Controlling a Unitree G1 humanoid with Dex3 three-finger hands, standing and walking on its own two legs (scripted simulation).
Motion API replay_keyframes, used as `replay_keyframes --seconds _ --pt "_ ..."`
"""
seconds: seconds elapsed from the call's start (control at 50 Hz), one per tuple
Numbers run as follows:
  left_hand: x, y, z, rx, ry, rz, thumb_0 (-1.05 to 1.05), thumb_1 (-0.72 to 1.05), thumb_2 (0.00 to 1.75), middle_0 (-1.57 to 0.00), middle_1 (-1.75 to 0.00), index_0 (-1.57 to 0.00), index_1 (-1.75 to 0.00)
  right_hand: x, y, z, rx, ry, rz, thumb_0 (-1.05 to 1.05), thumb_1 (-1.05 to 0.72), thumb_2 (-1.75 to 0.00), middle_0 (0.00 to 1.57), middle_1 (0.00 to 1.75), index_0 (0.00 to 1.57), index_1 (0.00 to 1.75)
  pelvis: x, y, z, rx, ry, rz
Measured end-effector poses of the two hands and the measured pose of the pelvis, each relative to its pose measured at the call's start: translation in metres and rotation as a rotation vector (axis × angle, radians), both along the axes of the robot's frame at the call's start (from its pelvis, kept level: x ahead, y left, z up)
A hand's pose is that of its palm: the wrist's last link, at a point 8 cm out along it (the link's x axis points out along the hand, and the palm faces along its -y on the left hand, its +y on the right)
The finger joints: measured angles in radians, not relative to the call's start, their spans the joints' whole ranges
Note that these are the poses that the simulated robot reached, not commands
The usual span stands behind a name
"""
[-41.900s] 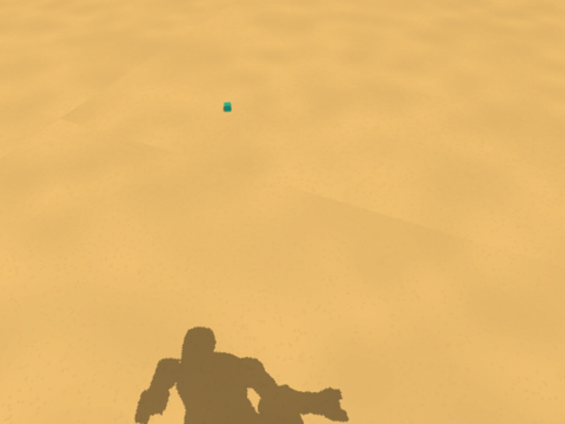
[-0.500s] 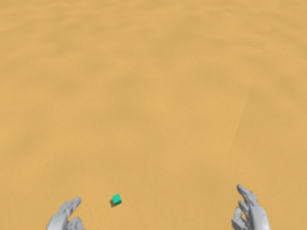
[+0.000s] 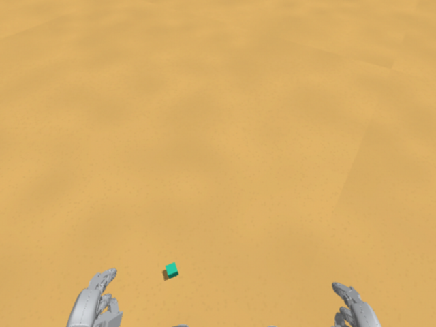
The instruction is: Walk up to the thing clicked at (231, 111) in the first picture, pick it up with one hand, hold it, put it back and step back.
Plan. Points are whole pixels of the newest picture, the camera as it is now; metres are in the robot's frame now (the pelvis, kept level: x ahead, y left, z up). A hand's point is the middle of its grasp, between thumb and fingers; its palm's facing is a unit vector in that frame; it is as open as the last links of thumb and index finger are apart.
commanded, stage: stand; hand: left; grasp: from above
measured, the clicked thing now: (172, 270) +0.46 +0.21 -0.70
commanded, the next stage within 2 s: none
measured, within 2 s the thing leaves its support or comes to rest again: neither
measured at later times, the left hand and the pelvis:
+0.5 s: hand out of the picture +0.04 +0.24 -0.12, palm faces +0.05 -0.95 -0.32, open 7.4 cm; pelvis +0.00 +0.01 +0.04, yaw +1 degrees
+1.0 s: hand out of the picture +0.03 +0.23 -0.10, palm faces +0.04 -0.94 -0.35, open 7.4 cm; pelvis +0.00 -0.01 +0.06, yaw +1 degrees
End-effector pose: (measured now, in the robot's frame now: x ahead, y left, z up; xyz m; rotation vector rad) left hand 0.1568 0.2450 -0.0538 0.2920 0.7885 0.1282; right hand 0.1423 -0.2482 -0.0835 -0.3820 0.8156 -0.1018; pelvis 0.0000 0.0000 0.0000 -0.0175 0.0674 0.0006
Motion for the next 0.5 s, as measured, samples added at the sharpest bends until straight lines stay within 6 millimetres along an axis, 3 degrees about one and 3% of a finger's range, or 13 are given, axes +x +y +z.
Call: replay_keyframes --seconds 0.22,0.36,0.5 --pt "-0.067 0.041 -0.028 0.044 0.252 0.109 0.01 0.9 0.89 -0.2 -0.3 -0.2 -0.3 -0.047 -0.027 0.001 0.014 0.229 -0.115 0.01 -0.9 -0.9 0.21 0.3 0.21 0.3 0.001 0.005 0.022 0.012 -0.076 0.0" --pt "-0.101 0.044 -0.031 0.02 0.355 0.164 0.01 0.9 0.89 -0.2 -0.3 -0.2 -0.3 -0.063 -0.022 0.004 0.025 0.295 -0.15 0.01 -0.91 -0.9 0.2 0.3 0.2 0.3 0.002 0.008 0.034 0.005 -0.112 0.007" --pt "-0.123 0.04 -0.028 0.003 0.42 0.183 0.0 0.9 0.89 -0.2 -0.3 -0.2 -0.3 -0.069 -0.013 0.007 0.053 0.32 -0.16 0.01 -0.91 -0.9 0.2 0.3 0.21 0.3 -0.001 0.007 0.044 0.006 -0.141 0.013"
